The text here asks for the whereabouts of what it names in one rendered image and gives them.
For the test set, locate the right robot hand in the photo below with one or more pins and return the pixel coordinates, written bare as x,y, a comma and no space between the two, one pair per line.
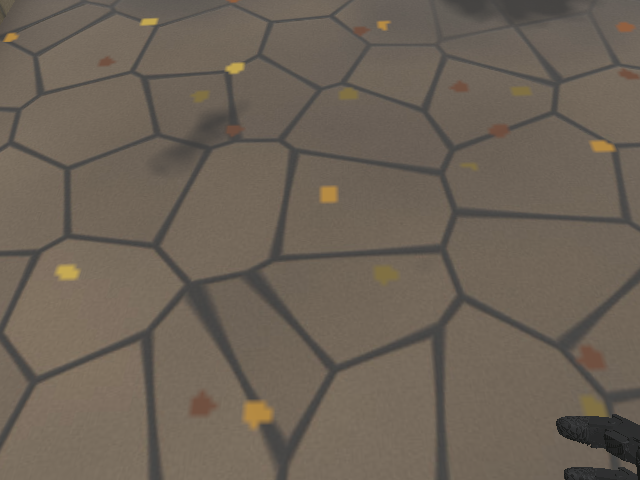
618,435

